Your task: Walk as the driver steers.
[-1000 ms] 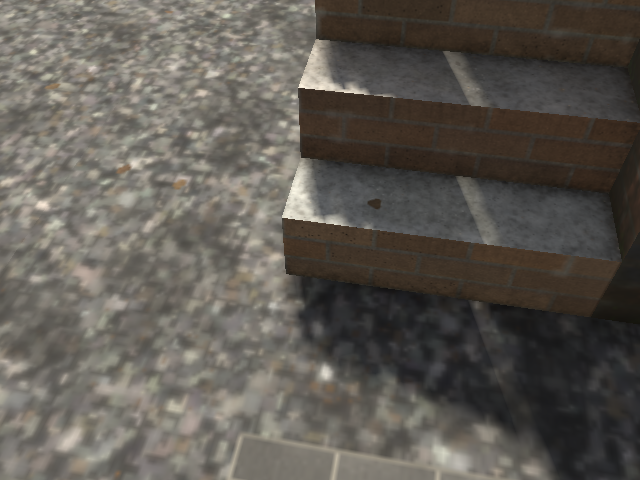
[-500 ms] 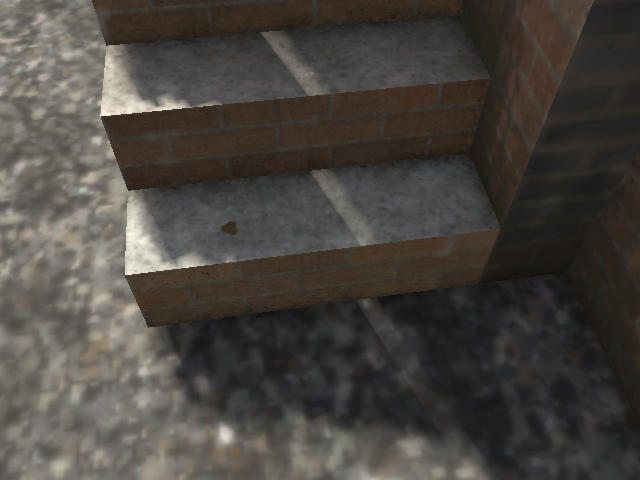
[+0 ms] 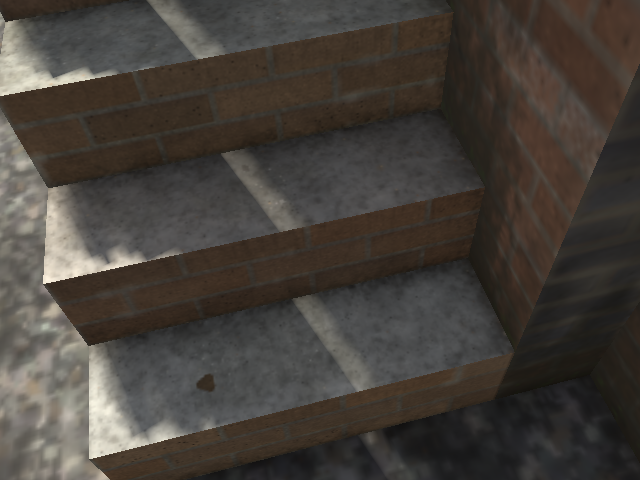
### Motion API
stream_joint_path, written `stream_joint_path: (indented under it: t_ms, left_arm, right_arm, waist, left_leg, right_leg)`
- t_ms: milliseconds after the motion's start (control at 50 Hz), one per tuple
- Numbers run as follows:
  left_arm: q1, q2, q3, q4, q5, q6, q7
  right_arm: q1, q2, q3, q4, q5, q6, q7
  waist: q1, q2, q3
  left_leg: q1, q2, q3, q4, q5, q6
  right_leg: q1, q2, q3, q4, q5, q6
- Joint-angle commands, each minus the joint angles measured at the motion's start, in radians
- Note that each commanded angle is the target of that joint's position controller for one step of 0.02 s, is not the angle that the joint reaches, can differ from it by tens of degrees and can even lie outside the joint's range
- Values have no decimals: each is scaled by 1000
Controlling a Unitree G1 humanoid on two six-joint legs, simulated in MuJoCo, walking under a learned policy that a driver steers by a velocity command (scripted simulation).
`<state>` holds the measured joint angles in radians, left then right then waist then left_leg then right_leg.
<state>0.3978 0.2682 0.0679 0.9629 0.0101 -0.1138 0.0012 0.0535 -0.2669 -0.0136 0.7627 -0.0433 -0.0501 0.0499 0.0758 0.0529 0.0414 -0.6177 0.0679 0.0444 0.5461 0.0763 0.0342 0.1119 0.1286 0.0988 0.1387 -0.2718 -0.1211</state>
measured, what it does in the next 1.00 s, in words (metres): walks ahead, turning left: left foot, then right foot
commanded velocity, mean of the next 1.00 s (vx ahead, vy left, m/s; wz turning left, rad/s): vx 0.50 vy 0.00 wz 0.40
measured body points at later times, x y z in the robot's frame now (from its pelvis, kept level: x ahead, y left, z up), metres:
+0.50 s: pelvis +0.24 +0.04 +0.00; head +0.27 +0.05 +0.45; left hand +0.37 +0.30 -0.11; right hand +0.37 -0.22 -0.13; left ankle +0.20 +0.10 -0.74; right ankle +0.33 -0.06 -0.73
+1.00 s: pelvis +0.31 +0.11 +0.00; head +0.31 +0.12 +0.45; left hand +0.26 +0.35 -0.14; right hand +0.54 +0.00 -0.11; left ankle +0.27 +0.20 -0.74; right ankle +0.29 -0.04 -0.62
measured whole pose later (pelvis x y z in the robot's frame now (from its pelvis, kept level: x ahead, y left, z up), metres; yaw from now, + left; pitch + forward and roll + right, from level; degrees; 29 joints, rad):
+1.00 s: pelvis +0.31 +0.11 +0.00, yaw +29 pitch +2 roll +0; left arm 0.30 0.19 0.02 0.81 0.01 -0.01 0.02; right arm 0.20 -0.14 0.02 0.72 -0.05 -0.04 0.00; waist 0.03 -0.02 -0.04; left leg -0.27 -0.03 0.04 0.48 -0.23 0.05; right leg -0.47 -0.06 -0.03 1.28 -0.39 0.02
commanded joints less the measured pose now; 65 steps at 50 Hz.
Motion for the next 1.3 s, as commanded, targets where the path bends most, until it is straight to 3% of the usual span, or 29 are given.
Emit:
stream_joint_path:
  t_ms: [20, 80, 100, 120, 140, 200, 260, 400, 480, 500, 520, 540, 560, 580, 660, 780, 820, 860, 880, 900, 920, 940, 980, 1020, 1120, 1160, 1220, 1280, 1300]
  left_arm:
    - [6, 122, 10, -17, 9, -19, 13]
    - [-6, 136, 1, -15, 22, -2, 27]
    - [-17, 143, -7, -30, 17, -8, 35]
    - [67, 84, -22, -52, -27, -9, 32]
    - [-10, 137, -19, -48, 7, -19, 31]
    - [-160, 101, -38, -103, 28, -17, 14]
    - [-143, 52, -52, -134, 59, 31, 9]
    - [-328, 14, -86, -215, 23, 66, 53]
    - [-228, 27, -80, -215, 24, 46, 72]
    - [-155, 27, -77, -211, 34, 34, 81]
    - [-61, 111, -51, -211, 62, 24, 92]
    - [-36, 217, -17, -201, 67, 39, 86]
    - [-96, 146, -11, -213, 67, 42, 78]
    - [-142, 69, -24, -244, 60, 39, 69]
    - [-142, 46, -23, -214, 26, 20, 53]
    - [-208, 64, -21, -236, 21, 7, 41]
    - [-171, 80, -14, -229, 12, 7, 24]
    - [-144, 70, -13, -218, -26, 33, 17]
    - [-130, 41, -25, -238, -30, 40, 19]
    - [-60, -73, -55, -272, -29, 47, 11]
    - [1, -74, -65, -231, -30, 78, 16]
    - [-23, -38, -51, -208, -10, 98, 20]
    - [-48, -20, -32, -197, 7, 112, 26]
    - [-80, 18, -16, -206, 4, 121, 33]
    - [-147, -34, -24, -237, 10, 120, 21]
    - [-156, -53, -39, -246, 10, 124, 19]
    - [-123, -51, -45, -246, 2, 128, 32]
    - [-55, -35, -33, -221, 34, 88, 35]
    - [19, 53, -9, -220, 51, 74, 29]
  right_arm:
    - [-98, -73, -13, -74, 6, -28, 1]
    - [243, -124, -35, 48, -3, -46, -40]
    - [375, -166, -49, 76, -15, -53, -61]
    - [421, -280, -89, 94, -10, -44, -63]
    - [373, -219, -79, 96, 22, -31, -49]
    - [228, -123, -56, 72, 33, -21, -46]
    - [204, -138, -58, 83, 41, -39, -47]
    - [205, -161, -82, 62, 32, -18, -53]
    - [171, -136, -85, 48, 27, -14, -60]
    - [148, -97, -74, 34, 47, -23, -62]
    - [98, -47, -56, -8, 86, -39, -60]
    - [196, 11, -39, -49, 75, -35, -58]
    - [211, -53, -47, -24, 29, -11, -67]
    - [164, -65, -52, -27, 6, 3, -68]
    - [127, -26, -50, -73, -26, 34, -49]
    - [80, 61, -10, -135, 20, 44, -21]
    - [133, 32, -17, -129, 17, 36, -32]
    - [223, 49, -20, -87, -5, 1, -32]
    - [250, 37, -14, -81, -25, -15, -27]
    - [300, -46, -25, -71, -38, -15, -34]
    - [307, -89, -35, -88, -11, 0, -57]
    - [216, -79, -32, -119, -1, 2, -64]
    - [66, -42, -8, -126, 3, -10, -61]
    - [135, -16, 9, -95, -4, -32, -65]
    - [232, -28, -2, -54, -11, -37, -81]
    - [131, -8, 7, -83, 2, -44, -87]
    - [139, -49, -8, -56, 18, -41, -97]
    - [133, -39, -18, -68, 65, -17, -82]
    - [110, 8, -9, -131, 59, -14, -74]
  waist:
    - [-23, -149, -5]
    - [-171, -132, -192]
    - [-221, -98, -273]
    - [-176, 221, -368]
    - [-165, 57, -364]
    - [-89, -103, -101]
    - [-24, -53, -100]
    - [-87, 61, -131]
    - [-23, 30, -132]
    - [20, 20, -172]
    - [67, -117, -182]
    - [-16, -351, -241]
    - [-57, -210, -240]
    - [-51, -83, -208]
    - [-71, -119, -87]
    - [-94, -238, -131]
    - [-96, -246, -170]
    - [-130, -167, -179]
    - [-128, -109, -179]
    - [-77, 208, -254]
    - [-115, 219, -371]
    - [-100, 106, -273]
    - [-26, 53, -99]
    - [-40, -9, -45]
    - [-81, 57, -111]
    - [-47, 69, -86]
    - [-54, 196, -111]
    - [-31, -3, -123]
    - [-29, -252, -161]
  left_leg:
    - [128, -77, 36, -92, -56, 64]
    - [439, -129, 40, -150, -124, 126]
    - [678, 9, -106, -76, -66, 161]
    - [985, 285, -578, -80, 131, 391]
    - [927, 256, -688, -201, 185, 385]
    - [571, 175, -410, -255, 323, 311]
    - [387, 84, -300, -269, 426, 272]
    - [333, 10, -335, -207, 149, 142]
    - [277, -3, -418, -81, 78, 115]
    - [242, -33, -385, 59, 210, 98]
    - [108, -120, -274, 317, 87, 62]
    - [-84, -233, -134, 556, -580, 22]
    - [-113, -120, -124, 797, -710, 3]
    - [-125, -97, -143, 906, -647, -4]
    - [-166, -77, -93, 1033, -439, -26]
    - [271, -65, 15, 359, -286, -17]
    - [346, -97, 27, 141, -268, -1]
    - [471, -166, 94, -204, -137, -1]
    - [587, -99, 14, -253, -40, -15]
    - [806, 211, -313, -137, 623, 48]
    - [681, 318, -343, -192, 473, 218]
    - [495, 285, -324, -259, 224, 252]
    - [250, 221, -180, -277, 191, 203]
    - [331, 225, -143, -242, 298, 146]
    - [538, 238, -132, -245, 122, 156]
    - [404, 191, -26, -272, 119, 110]
    - [429, 195, -18, -205, 349, 155]
    - [424, 117, 76, 183, 190, 91]
    - [123, 41, 109, 429, -293, 8]
  right_leg:
    - [-13, -274, 8, 77, 856, 5]
    - [1, -264, -56, 533, 1092, 19]
    - [-193, -236, -74, 754, 821, 22]
    - [-630, -47, -147, 1210, 87, 100]
    - [-695, -42, -40, 1278, -138, 80]
    - [-674, -168, -17, 1152, -6, 97]
    - [-535, -151, -69, 950, -22, 133]
    - [-456, -113, -127, 511, 100, 156]
    - [-281, -107, -122, 338, 105, 124]
    - [-156, -156, -96, 295, 146, 91]
    - [-31, -336, 105, 188, 238, 44]
    - [64, -592, 397, 150, 586, -135]
    - [-35, -659, 438, 208, 553, -231]
    - [-99, -586, 334, 200, 439, -226]
    - [-280, -408, -9, 167, 465, -100]
    - [-450, -358, -229, 132, 562, -35]
    - [-330, -384, -208, 227, 744, -28]
    - [-290, -305, -290, 488, 732, 9]
    - [-400, -282, -270, 644, 465, 43]
    - [-651, -202, -258, 862, -149, 127]
    - [-585, -192, -150, 1081, -218, 131]
    - [-560, -197, -114, 1235, -176, 142]
    - [-526, -172, -79, 1379, -110, 136]
    - [-610, -144, -73, 1319, -121, 127]
    - [-713, -143, -61, 1192, -147, 93]
    - [-510, -152, -100, 877, -158, 90]
    - [-331, -120, -157, 537, -62, 64]
    - [-259, -73, -167, 221, 213, 30]
    - [-54, -281, 161, 226, 611, -17]
Velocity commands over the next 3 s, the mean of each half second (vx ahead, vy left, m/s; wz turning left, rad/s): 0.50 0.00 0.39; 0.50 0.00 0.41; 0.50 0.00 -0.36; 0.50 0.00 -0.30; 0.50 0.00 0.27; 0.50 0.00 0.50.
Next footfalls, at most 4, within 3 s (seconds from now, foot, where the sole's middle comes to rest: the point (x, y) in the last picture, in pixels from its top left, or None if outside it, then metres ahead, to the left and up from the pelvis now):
0.08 left None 0.24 0.11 -0.78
0.52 right None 0.37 -0.05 -0.78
0.86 left None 0.31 0.22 -0.78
1.28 right None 0.36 0.00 -0.77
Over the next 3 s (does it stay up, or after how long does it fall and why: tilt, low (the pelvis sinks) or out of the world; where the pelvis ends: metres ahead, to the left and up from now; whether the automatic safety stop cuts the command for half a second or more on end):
stays up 0.74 0.17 0.39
